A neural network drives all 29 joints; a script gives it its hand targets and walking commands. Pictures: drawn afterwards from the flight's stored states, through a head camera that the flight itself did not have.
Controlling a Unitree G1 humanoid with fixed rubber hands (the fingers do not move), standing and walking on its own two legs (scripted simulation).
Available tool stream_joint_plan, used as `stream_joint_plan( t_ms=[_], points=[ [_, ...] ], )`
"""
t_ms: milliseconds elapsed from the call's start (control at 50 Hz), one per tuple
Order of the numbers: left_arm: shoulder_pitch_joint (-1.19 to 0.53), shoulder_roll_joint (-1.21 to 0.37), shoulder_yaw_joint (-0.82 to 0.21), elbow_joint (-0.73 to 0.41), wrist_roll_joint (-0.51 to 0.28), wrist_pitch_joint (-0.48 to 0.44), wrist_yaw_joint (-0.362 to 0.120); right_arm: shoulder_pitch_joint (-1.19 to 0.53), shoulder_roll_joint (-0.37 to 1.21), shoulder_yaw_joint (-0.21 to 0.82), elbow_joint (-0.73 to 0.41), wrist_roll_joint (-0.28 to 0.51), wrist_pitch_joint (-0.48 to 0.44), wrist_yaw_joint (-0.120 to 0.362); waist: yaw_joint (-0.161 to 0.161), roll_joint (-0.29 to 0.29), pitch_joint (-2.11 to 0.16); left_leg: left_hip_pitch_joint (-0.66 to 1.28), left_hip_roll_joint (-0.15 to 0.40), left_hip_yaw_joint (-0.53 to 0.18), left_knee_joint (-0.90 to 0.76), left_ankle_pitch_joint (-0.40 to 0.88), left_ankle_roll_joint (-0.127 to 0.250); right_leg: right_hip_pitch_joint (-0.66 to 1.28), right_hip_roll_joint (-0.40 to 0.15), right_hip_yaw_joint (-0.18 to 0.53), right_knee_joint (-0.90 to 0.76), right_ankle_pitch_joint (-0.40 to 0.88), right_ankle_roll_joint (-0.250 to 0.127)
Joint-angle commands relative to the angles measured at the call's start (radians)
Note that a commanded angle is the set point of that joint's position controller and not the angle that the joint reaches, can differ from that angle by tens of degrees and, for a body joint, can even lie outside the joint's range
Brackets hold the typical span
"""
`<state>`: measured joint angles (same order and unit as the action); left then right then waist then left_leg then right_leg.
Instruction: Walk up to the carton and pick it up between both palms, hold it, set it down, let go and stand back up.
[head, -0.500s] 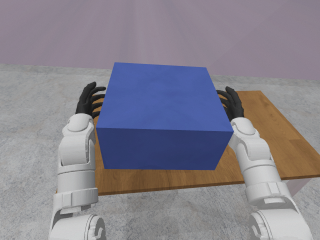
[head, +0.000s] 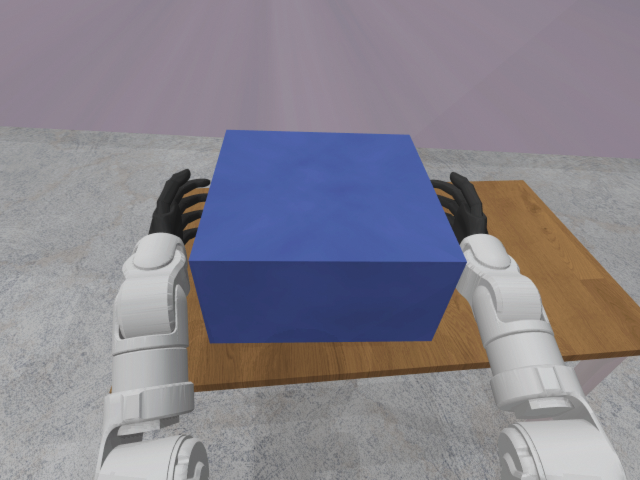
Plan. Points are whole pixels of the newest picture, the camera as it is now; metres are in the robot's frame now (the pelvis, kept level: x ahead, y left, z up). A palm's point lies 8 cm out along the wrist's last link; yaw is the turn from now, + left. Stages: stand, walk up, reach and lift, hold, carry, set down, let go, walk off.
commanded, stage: hold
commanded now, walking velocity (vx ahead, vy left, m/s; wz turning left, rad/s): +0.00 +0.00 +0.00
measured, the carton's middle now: (321, 227) +0.40 +0.00 +0.15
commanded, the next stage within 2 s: none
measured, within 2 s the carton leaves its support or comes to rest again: neither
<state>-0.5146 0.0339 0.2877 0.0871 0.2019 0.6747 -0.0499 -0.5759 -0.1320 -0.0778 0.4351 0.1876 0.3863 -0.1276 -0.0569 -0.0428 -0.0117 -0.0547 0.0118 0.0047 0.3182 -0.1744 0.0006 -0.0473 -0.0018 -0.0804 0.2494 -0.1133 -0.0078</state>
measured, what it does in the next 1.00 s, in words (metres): stands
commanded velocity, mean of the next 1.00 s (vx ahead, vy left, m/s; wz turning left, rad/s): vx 0.00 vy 0.00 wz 0.00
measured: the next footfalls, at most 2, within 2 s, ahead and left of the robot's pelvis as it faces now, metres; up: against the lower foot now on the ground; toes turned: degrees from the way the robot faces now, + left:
none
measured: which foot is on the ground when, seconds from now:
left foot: down 0.00-1.00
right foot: down 0.00-1.00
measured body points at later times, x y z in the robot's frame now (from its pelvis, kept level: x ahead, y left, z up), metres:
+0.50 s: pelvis +0.00 +0.00 +0.00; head -0.04 +0.03 +0.45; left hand +0.37 +0.18 +0.18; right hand +0.37 -0.18 +0.17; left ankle +0.01 +0.11 -0.75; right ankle +0.02 -0.11 -0.75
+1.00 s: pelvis +0.00 +0.00 +0.00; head -0.04 +0.03 +0.45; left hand +0.37 +0.18 +0.18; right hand +0.37 -0.18 +0.17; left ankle +0.01 +0.11 -0.75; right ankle +0.02 -0.11 -0.75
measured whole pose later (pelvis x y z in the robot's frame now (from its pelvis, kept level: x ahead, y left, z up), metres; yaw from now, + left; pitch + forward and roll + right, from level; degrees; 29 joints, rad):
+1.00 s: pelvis +0.00 +0.00 +0.00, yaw +0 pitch -6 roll -1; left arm -0.53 0.03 0.28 0.08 0.23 0.67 -0.05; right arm -0.58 -0.13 -0.08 0.47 0.19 0.33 -0.12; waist -0.06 -0.05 0.00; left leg -0.03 0.01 0.01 0.31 -0.17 0.00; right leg -0.03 -0.01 -0.08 0.25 -0.11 -0.01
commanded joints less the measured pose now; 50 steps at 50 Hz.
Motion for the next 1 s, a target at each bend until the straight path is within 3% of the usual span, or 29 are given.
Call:
stream_joint_plan(
  t_ms=[0,40,60,120,160,180,200,220,300,440,980],
  points=[
    [-0.569,-0.474,-0.451,-0.118,-0.142,-0.047,-0.148,-0.739,0.577,0.413,-0.339,0.098,-0.061,0.120,0.001,0.037,-0.360,-0.030,-0.058,0.017,-0.038,0.213,-0.023,0.217,0.042,0.037,0.020,0.189,0.032],
    [-0.593,-0.481,-0.475,-0.142,-0.162,-0.053,-0.147,-0.757,0.578,0.419,-0.367,0.103,-0.065,0.119,0.000,0.039,-0.390,-0.027,-0.058,0.009,-0.031,0.228,-0.030,0.213,0.048,0.032,0.024,0.193,0.029],
    [-0.600,-0.470,-0.465,-0.106,-0.158,-0.055,-0.146,-0.747,0.568,0.402,-0.320,0.085,-0.058,0.120,-0.006,0.030,-0.353,-0.037,-0.059,0.016,-0.039,0.196,-0.027,0.197,0.045,0.032,0.013,0.163,0.030],
    [-0.620,-0.490,-0.462,-0.083,-0.150,-0.052,-0.151,-0.759,0.561,0.363,-0.287,0.068,-0.061,0.129,-0.015,0.072,-0.334,-0.055,-0.050,0.013,-0.057,0.123,-0.029,0.173,0.040,0.026,0.005,0.069,0.016],
    [-0.601,-0.489,-0.477,-0.112,-0.155,-0.052,-0.146,-0.748,0.571,0.382,-0.317,0.077,-0.072,0.130,-0.013,0.054,-0.371,-0.031,-0.050,0.011,-0.041,0.189,-0.031,0.185,0.044,0.029,0.009,0.134,0.019],
    [-0.618,-0.490,-0.494,-0.130,-0.171,-0.061,-0.148,-0.750,0.577,0.393,-0.336,0.087,-0.074,0.123,-0.026,0.065,-0.407,-0.004,-0.057,0.007,-0.022,0.233,-0.042,0.203,0.044,0.030,0.022,0.194,0.025],
    [-0.681,-0.516,-0.537,-0.218,-0.194,-0.075,-0.134,-0.766,0.565,0.395,-0.385,0.107,-0.092,0.124,-0.036,0.096,-0.479,0.046,-0.069,-0.006,-0.002,0.320,-0.054,0.208,0.051,0.020,0.039,0.266,0.027],
    [-0.633,-0.492,-0.516,-0.162,-0.167,-0.069,-0.126,-0.746,0.543,0.396,-0.366,0.106,-0.088,0.123,-0.037,0.091,-0.442,0.070,-0.065,-0.006,0.003,0.333,-0.051,0.177,0.057,0.020,0.029,0.262,0.022],
    [-0.572,-0.464,-0.440,-0.108,-0.116,-0.043,-0.147,-0.722,0.519,0.373,-0.281,0.078,-0.082,0.127,-0.012,0.048,-0.324,0.004,-0.057,0.010,-0.048,0.209,-0.027,0.179,0.045,0.020,0.005,0.141,0.026],
    [-0.585,-0.469,-0.437,-0.106,-0.114,-0.042,-0.146,-0.766,0.532,0.382,-0.305,0.084,-0.106,0.130,0.002,0.042,-0.341,0.013,-0.057,0.020,-0.039,0.221,-0.019,0.183,0.048,0.019,0.006,0.146,0.022],
    [-0.578,-0.476,-0.460,-0.120,-0.120,-0.049,-0.137,-0.754,0.528,0.382,-0.307,0.079,-0.123,0.131,-0.008,0.051,-0.350,0.032,-0.056,0.018,-0.031,0.244,-0.025,0.177,0.048,0.015,0.008,0.157,0.022]
  ],
)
